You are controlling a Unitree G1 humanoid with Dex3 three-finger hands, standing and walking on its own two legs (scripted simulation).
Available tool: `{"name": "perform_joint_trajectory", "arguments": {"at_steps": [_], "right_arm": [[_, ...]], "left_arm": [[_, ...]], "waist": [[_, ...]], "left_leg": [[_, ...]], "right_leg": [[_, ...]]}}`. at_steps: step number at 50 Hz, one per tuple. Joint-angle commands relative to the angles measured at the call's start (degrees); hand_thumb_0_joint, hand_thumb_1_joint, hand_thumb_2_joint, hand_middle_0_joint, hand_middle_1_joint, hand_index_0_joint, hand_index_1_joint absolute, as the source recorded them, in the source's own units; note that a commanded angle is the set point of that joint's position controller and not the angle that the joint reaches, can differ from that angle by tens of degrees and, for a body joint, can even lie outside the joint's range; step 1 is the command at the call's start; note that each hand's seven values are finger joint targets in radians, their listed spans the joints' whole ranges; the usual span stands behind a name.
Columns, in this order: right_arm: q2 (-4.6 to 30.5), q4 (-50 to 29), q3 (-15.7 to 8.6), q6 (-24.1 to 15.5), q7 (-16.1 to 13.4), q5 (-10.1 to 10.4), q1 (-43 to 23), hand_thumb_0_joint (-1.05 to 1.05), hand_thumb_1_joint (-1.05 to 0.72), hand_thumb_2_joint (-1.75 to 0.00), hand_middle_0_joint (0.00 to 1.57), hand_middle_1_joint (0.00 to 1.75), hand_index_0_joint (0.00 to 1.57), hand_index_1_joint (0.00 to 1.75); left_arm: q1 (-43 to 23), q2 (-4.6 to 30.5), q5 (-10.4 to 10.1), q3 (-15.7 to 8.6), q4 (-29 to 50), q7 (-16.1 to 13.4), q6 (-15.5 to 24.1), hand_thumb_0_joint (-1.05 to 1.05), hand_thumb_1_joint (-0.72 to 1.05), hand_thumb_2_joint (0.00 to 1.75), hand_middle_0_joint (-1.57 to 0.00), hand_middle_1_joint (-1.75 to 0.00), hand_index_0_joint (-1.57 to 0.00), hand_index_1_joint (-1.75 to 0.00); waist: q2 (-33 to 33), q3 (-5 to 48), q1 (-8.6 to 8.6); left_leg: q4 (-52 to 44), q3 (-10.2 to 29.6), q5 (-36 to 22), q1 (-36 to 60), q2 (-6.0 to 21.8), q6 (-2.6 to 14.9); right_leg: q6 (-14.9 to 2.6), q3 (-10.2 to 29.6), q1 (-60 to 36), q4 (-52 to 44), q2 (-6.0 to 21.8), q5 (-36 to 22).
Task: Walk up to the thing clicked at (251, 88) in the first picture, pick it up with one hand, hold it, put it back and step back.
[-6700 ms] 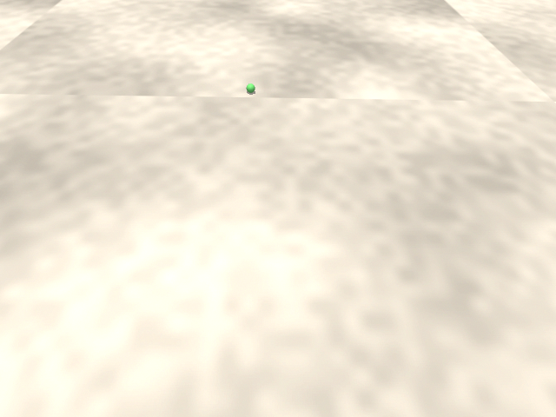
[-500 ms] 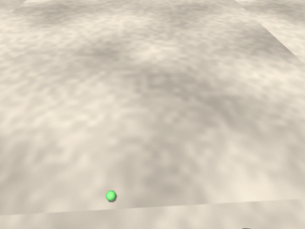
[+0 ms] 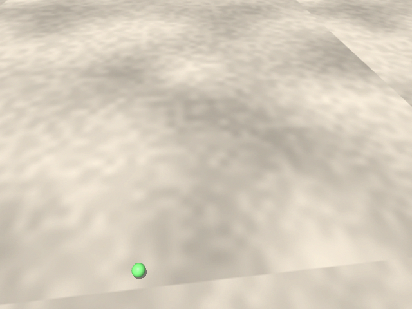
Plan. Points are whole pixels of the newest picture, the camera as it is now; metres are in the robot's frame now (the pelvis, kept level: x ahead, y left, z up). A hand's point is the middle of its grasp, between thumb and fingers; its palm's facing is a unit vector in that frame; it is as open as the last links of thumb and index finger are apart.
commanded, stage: walk up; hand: left
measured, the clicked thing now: (138, 269) +0.46 +0.27 -0.75
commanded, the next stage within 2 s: stand in 0.56 s
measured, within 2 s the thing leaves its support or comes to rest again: neither
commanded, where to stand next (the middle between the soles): +0.06 +0.01 m, yaw +1 degrees
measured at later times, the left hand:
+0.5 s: hand out of the picture +0.08 +0.25 -0.16, palm faces -0.02 -0.94 -0.33, open 7.4 cm
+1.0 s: hand out of the picture +0.09 +0.26 -0.16, palm faces -0.03 -0.94 -0.35, open 7.4 cm
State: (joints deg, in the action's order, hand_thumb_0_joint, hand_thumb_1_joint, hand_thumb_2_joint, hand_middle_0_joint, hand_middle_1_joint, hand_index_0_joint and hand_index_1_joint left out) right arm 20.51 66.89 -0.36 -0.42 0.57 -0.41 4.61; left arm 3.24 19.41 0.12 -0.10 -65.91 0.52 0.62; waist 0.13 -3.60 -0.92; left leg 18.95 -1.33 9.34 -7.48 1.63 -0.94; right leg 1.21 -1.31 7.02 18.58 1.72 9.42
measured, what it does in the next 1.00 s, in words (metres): stands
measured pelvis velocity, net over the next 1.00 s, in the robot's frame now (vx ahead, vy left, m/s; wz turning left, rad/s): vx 0.01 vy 0.00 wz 0.00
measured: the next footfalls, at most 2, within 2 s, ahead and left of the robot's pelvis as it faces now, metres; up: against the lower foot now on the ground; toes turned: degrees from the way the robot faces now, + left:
none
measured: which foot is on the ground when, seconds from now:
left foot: down 0.00-1.00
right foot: down 0.00-1.00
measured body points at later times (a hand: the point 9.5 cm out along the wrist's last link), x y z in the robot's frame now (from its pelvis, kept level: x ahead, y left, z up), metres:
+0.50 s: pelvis +0.00 +0.00 +0.00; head +0.01 +0.00 +0.45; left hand +0.08 +0.30 -0.13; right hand +0.09 -0.30 -0.13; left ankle +0.01 +0.13 -0.75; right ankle +0.01 -0.13 -0.75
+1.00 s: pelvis +0.01 +0.00 +0.00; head +0.02 +0.00 +0.45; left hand +0.09 +0.30 -0.13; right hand +0.09 -0.30 -0.13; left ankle +0.01 +0.13 -0.75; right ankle +0.01 -0.13 -0.75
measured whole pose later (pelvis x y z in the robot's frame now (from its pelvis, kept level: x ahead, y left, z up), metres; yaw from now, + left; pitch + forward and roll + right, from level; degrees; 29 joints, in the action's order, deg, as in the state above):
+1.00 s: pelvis +0.01 +0.00 +0.00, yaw +0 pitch -2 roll +0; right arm 20.1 66.0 -0.1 -0.6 0.5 -0.7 5.0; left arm 5.9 20.2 0.2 0.1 -65.3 0.3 0.4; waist 0.1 -2.6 -0.4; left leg 17.4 -1.5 9.6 -6.2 1.3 -1.0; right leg 1.3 -1.2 6.2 17.9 2.0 10.1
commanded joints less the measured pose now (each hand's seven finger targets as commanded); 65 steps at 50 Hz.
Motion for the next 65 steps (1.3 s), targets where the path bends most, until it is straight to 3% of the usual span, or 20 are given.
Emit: {"name": "perform_joint_trajectory", "arguments": {"at_steps": [1, 27, 30, 36, 44, 50, 54, 59, 65], "right_arm": [[11.84, -3.63, -2.01, -1.47, -0.71, 0.12, -2.68, 0.0, -0.9, -0.9, 0.2, 0.3, 0.2, 0.3], [11.45, -4.17, -2.34, -1.06, -0.64, 0.08, -2.46, 0.0, -0.9, -0.9, 0.2, 0.3, 0.2, 0.3], [11.77, -4.37, -2.19, -1.17, -0.76, -0.19, -2.7, 0.0, -0.9, -0.9, 0.2, 0.3, 0.2, 0.3], [11.67, -4.35, -2.05, -1.52, -0.76, -0.07, -2.53, 0.0, -0.9, -0.9, 0.2, 0.3, 0.2, 0.3], [11.52, -4.29, -1.83, -1.39, -0.81, -0.08, -2.4, 0.0, -0.9, -0.9, 0.2, 0.3, 0.2, 0.3], [11.98, -4.33, -1.91, -1.38, -0.81, -0.11, -2.0, 0.0, -0.9, -0.9, 0.2, 0.3, 0.2, 0.3], [11.99, -4.29, -1.94, -1.46, -0.76, -0.02, -1.72, 0.0, -0.9, -0.9, 0.2, 0.3, 0.2, 0.3], [11.48, -4.41, -1.68, -1.33, -0.87, -0.06, -1.53, 0.0, -0.9, -0.9, 0.2, 0.3, 0.2, 0.3], [11.65, -4.61, -1.75, -1.25, -0.89, -0.04, -1.73, 0.0, -0.9, -0.9, 0.2, 0.3, 0.2, 0.3]], "left_arm": [[-2.45, 12.43, 0.19, -2.52, 3.26, -0.71, 1.1, 0.0, 0.9, 0.9, -0.2, -0.3, -0.2, -0.3], [-0.73, 12.19, 0.46, -2.5, 3.17, -0.84, 1.09, 0.0, 0.9, 0.9, -0.2, -0.3, -0.2, -0.3], [-0.07, 12.47, 0.3, -2.26, 3.5, -0.97, 1.04, 0.0, 0.9, 0.9, -0.2, -0.3, -0.2, -0.3], [0.38, 12.8, 0.36, -2.25, 3.73, -0.89, 1.17, 0.0, 0.9, 0.9, -0.2, -0.3, -0.2, -0.3], [0.46, 12.81, 0.27, -2.1, 3.82, -0.84, 0.98, 0.0, 0.9, 0.9, -0.2, -0.3, -0.2, -0.3], [0.32, 13.04, 0.18, -2.21, 3.99, -0.93, 0.97, 0.0, 0.9, 0.9, -0.2, -0.3, -0.2, -0.3], [0.92, 12.87, 0.26, -1.99, 4.01, -0.96, 1.26, 0.0, 0.9, 0.9, -0.2, -0.3, -0.2, -0.3], [0.51, 13.17, 0.15, -2.15, 4.13, -0.97, 1.02, 0.0, 0.9, 0.9, -0.2, -0.3, -0.2, -0.3], [0.78, 13.35, 0.36, -2.17, 4.12, -1.03, 1.12, 0.0, 0.9, 0.9, -0.2, -0.3, -0.2, -0.3]], "waist": [[0.35, 6.54, 0.81], [-0.03, 4.82, 0.62], [0.33, 4.28, 0.67], [1.33, 6.67, 0.75], [-0.63, 5.32, 0.78], [0.09, 6.04, 0.67], [-0.37, 6.66, 0.77], [-0.31, 5.4, 0.66], [-0.2, 5.77, 0.71]], "left_leg": [[-3.42, 5.24, -5.77, 0.31, 5.73, 1.7], [-3.49, 4.95, -4.41, 1.63, 5.57, 1.96], [-4.53, 5.19, -3.46, 0.98, 6.14, 1.5], [-3.94, 5.1, -8.78, 2.56, 6.63, 1.51], [-4.35, 5.06, -6.43, 2.14, 6.37, 1.19], [-4.17, 4.87, -6.63, 1.89, 6.33, 1.23], [-3.18, 4.81, -11.4, 3.31, 6.68, 1.5], [-3.94, 4.72, -8.77, 2.55, 6.47, 1.11], [-3.42, 4.68, -10.01, 3.77, 6.77, 1.22]], "right_leg": [[-1.65, 4.4, -2.3, -2.34, 5.81, -6.33], [-1.56, 4.59, -0.13, -3.27, 5.33, -5.11], [-1.65, 4.77, 0.55, -3.72, 5.84, -2.28], [-1.9, 4.82, -1.68, -2.84, 6.43, -6.88], [-1.9, 4.5, -0.07, -3.26, 6.15, -3.74], [-2.1, 4.76, -1.33, -3.02, 6.47, -5.08], [-2.01, 4.53, -2.0, -2.86, 6.67, -9.79], [-2.09, 4.53, -1.13, -2.93, 6.44, -7.72], [-2.13, 4.62, -1.12, -2.84, 6.51, -9.28]]}}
